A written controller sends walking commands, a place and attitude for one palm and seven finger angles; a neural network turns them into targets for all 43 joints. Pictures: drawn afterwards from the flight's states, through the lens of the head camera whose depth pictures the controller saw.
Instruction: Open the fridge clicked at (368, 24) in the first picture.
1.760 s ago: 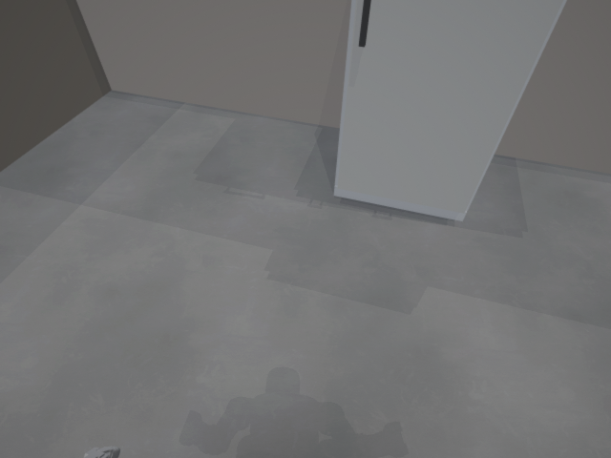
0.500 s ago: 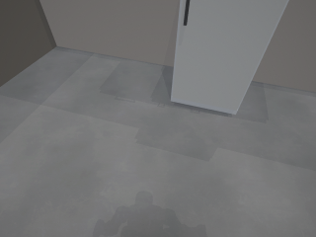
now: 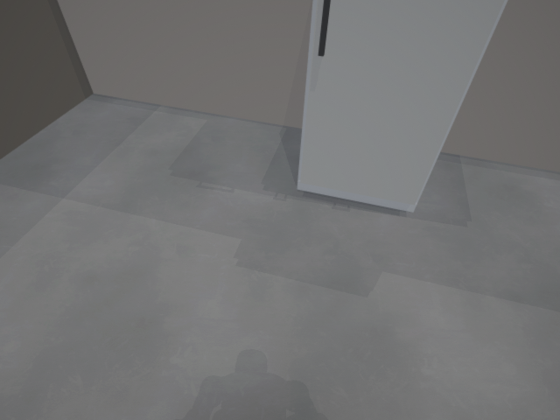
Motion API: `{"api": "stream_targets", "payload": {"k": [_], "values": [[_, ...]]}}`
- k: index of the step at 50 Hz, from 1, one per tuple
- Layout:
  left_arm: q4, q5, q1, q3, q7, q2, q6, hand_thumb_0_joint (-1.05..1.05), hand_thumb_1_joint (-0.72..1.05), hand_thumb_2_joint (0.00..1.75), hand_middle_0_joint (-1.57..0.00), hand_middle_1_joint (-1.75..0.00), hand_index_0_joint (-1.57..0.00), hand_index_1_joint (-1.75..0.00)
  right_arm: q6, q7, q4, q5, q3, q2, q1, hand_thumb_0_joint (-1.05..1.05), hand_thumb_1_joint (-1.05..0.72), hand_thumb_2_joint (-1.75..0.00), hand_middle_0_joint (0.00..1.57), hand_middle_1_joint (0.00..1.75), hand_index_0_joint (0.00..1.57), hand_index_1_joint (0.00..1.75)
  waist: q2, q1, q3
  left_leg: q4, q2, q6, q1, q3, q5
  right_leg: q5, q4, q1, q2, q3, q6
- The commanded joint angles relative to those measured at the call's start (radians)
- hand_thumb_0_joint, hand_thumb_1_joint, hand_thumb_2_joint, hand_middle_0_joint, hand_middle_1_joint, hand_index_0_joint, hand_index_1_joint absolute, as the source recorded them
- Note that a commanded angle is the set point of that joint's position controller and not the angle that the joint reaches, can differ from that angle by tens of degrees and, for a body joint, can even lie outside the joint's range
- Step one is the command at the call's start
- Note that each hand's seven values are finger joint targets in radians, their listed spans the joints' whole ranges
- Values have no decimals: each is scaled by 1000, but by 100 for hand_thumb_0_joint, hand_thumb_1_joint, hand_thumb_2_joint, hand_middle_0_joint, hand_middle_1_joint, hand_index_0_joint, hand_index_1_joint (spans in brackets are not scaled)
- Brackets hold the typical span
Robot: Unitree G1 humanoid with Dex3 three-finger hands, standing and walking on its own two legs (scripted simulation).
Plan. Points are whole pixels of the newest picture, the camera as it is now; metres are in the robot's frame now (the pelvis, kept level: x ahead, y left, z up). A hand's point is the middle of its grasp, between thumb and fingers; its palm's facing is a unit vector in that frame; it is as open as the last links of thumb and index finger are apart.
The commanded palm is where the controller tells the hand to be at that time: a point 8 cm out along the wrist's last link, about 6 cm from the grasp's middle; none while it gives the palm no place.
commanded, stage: walk to a spot facing it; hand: left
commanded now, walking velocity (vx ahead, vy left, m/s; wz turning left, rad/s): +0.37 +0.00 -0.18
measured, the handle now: out of the picture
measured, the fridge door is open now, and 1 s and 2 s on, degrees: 0 0 0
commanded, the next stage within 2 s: take the last steps up to it in 1.12 s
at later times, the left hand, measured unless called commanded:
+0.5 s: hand (201, 347) +0.29 +0.18 -0.19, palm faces -0.13 -0.97 -0.20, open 7.3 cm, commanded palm none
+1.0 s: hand (209, 309) +0.38 +0.18 -0.19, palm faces -0.05 -0.99 -0.14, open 7.3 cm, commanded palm none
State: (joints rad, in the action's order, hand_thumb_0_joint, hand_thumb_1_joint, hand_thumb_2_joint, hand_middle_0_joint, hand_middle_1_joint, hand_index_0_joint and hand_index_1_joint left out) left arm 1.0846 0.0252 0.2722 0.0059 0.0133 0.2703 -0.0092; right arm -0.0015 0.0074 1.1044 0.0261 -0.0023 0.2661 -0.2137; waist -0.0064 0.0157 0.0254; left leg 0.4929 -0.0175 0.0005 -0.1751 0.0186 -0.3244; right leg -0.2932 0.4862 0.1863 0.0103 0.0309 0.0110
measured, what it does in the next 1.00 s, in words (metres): walks ahead: right foot, then left foot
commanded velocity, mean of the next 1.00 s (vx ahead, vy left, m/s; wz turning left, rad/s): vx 0.37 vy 0.00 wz -0.15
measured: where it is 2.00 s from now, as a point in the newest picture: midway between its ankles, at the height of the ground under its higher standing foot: (313, 305)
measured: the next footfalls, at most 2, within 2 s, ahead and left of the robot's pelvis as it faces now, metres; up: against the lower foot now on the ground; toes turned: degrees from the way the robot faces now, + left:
right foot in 0.52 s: +0.34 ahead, -0.12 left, +0.00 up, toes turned -15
left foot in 0.94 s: +0.49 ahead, +0.11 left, +0.00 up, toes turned +3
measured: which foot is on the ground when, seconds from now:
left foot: down 0.00-0.52, up 0.54-0.92, down 0.94-1.00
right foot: down 0.00-0.16, up 0.18-0.50, down 0.52-0.94, up 0.96-1.00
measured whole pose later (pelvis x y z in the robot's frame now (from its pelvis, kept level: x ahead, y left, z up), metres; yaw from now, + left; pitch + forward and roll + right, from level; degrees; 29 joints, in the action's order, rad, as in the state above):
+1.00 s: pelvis +0.39 +0.00 -0.01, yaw -8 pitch -1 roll -1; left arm 1.10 0.03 0.37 0.06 0.01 0.18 0.03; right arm -0.08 0.01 0.99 0.04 0.05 0.16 -0.19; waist -0.04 0.03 -0.02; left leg 0.63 -0.10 -0.02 -0.33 0.17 -0.27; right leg -0.45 0.86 0.25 -0.03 -0.08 0.04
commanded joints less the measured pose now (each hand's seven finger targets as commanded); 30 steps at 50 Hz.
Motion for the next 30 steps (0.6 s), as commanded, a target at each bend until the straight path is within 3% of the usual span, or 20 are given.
{"api": "stream_targets", "payload": {"k": [1, 3, 4, 5, 6, 7, 8, 9, 10, 12, 16, 19, 22, 23, 24, 25, 26, 27, 29, 30], "values": [[-30, -5, 104, 43, -6, 142, 29, 0, 90, 90, -20, -30, -20, -30, -34, -8, -64, -7, 29, 96, -13, 0, -90, -90, 20, 30, 20, 30, -95, 9, -117, 68, -38, -23, -191, -2, -141, -243, -164, -7, -160, 243, 110], [-22, -5, 138, 57, -15, 150, 38, 0, 90, 90, -20, -30, -20, -30, -42, -9, -79, -9, 34, 67, -7, 0, -90, -90, 20, 30, 20, 30, -162, 9, -154, 176, -30, -6, -244, 66, -122, -185, -213, -12, -240, 350, 163], [-21, -4, 140, 62, -19, 143, 45, 0, 90, 90, -20, -30, -20, -30, -50, -10, -79, -11, 34, 50, -20, 0, -90, -90, 20, 30, 20, 30, -141, -2, -155, 153, -38, -4, -227, 70, -108, -81, -195, -15, -255, 350, 178], [-21, -4, 131, 63, -21, 134, 47, 0, 90, 90, -20, -30, -20, -30, -58, -12, -68, -14, 32, 37, -55, 0, -90, -90, 20, 30, 20, 30, -105, -20, -144, 87, -44, -7, -151, 75, -84, 11, -141, 12, -236, 298, 170], [-24, -6, 103, 63, -20, 107, 46, 0, 90, 90, -20, -30, -20, -30, -65, -15, -38, -15, 34, 30, -134, 0, -90, -90, 20, 30, 20, 30, -58, -58, -119, -21, -55, -21, 3, 62, -37, 76, -38, 93, -172, 204, 137], [-42, -11, 62, 55, -14, 55, 46, 0, 90, 90, -20, -30, -20, -30, -75, -21, 14, -8, 50, 82, -273, 0, -90, -90, 20, 30, 20, 30, 145, -115, -100, -123, -157, -79, 223, -113, 85, 128, 237, 274, -42, 62, 80], [-83, -10, -29, 40, -14, -10, 54, 0, 90, 90, -20, -30, -20, -30, -81, -34, 78, 3, 69, 138, -451, 0, -90, -90, 20, 30, 20, 30, 395, -168, -127, -229, -362, -131, 368, -364, 375, -184, 538, 519, 37, -101, 25], [-105, -5, -89, 45, -23, 19, 59, 0, 90, 90, -20, -30, -20, -30, -75, -47, 100, 2, 47, 77, -488, 0, -90, -90, 20, 30, 20, 30, 233, -159, -184, -204, -408, -163, 372, -383, 587, -229, 653, 603, -9, -24, 34], [-95, -6, -85, 49, -16, -7, 59, 0, 90, 90, -20, -30, -20, -30, -77, -51, 86, 2, 39, 51, -453, 0, -90, -90, 20, 30, 20, 30, 117, -130, -194, -181, -397, -185, 355, -295, 642, -189, 709, 614, -51, -14, 40], [-86, -3, -83, 51, 1, -36, 50, 0, 90, 90, -20, -30, -20, -30, -89, -52, 57, 0, 37, 14, -385, 0, -90, -90, 20, 30, 20, 30, 69, -89, -216, -225, -345, -167, 265, -179, 542, -118, 727, 593, -87, -38, 31], [-119, -1, -130, 44, 24, -87, 28, 0, 90, 90, -20, -30, -20, -30, -104, -60, 66, -2, 29, -25, -364, 0, -90, -90, 20, 30, 20, 30, 143, -47, -240, -310, -255, -129, 218, -3, 494, 13, 541, 575, -96, -122, 17], [-140, -8, -192, 38, 27, -104, 33, 0, 90, 90, -20, -30, -20, -30, -101, -61, 82, -4, 30, -21, -369, 0, -90, -90, 20, 30, 20, 30, 152, -43, -235, -314, -229, -115, 165, 85, 661, 88, 262, 377, -51, -196, 39], [-91, -4, -30, 49, 14, -64, 37, 0, 90, 90, -20, -30, -20, -30, -93, -58, 88, -11, 49, 29, -333, 0, -90, -90, 20, 30, 20, 30, 144, 40, -116, -121, -244, -109, 201, 138, 988, 108, 203, 142, 19, -222, 88], [-61, 2, 61, 57, 9, -46, 40, 0, 90, 90, -20, -30, -20, -30, -90, -56, 84, -14, 53, 41, -311, 0, -90, -90, 20, 30, 20, 30, 157, 79, -71, -2, -234, -94, 182, 158, 1000, 122, 171, 29, 32, -229, 98], [-22, 8, 187, 70, 4, -10, 47, 0, 90, 90, -20, -30, -20, -30, -88, -52, 74, -17, 57, 40, -284, 0, -90, -90, 20, 30, 20, 30, 129, 140, -27, 183, -209, -71, 95, 174, 912, 167, 108, -144, 31, -221, 107], [6, 15, 292, 91, -8, 75, 61, 0, 90, 90, -20, -30, -20, -30, -87, -37, 66, -26, 51, -3, -301, 0, -90, -90, 20, 30, 20, 30, 5, 176, 44, 488, -161, -46, -111, 164, 583, 145, 52, -346, -132, -32, 162], [9, 4, 329, 109, -19, 160, 66, 0, 90, 90, -20, -30, -20, -30, -91, -36, 41, -35, 45, -79, -357, 0, -90, -90, 20, 30, 20, 30, -193, 134, 146, 860, -19, -14, -344, 129, -183, 148, -71, -458, -427, 454, 294], [-14, -20, 277, 117, -24, 171, 60, 0, 90, 90, -20, -30, -20, -30, -81, -34, -1, -37, 48, -61, -268, 0, -90, -90, 20, 30, 20, 30, -104, 133, 107, 985, -48, -41, -400, 9, -213, -28, -222, -346, -490, 561, 335], [-58, -13, 88, 88, -33, 82, 62, 0, 90, 90, -20, -30, -20, -30, -69, -23, -25, -12, 56, -60, -182, 0, -90, -90, 20, 30, 20, 30, -24, 53, -65, 950, -141, -38, -437, -35, -59, -187, -263, -45, -422, 387, 260], [-70, -8, 31, 73, -36, 42, 68, 0, 90, 90, -20, -30, -20, -30, -53, -19, -20, -1, 54, -77, -198, 0, -90, -90, 20, 30, 20, 30, -6, 9, -94, 886, -163, -30, -386, -36, -40, -180, -279, 81, -385, 293, 226]]}}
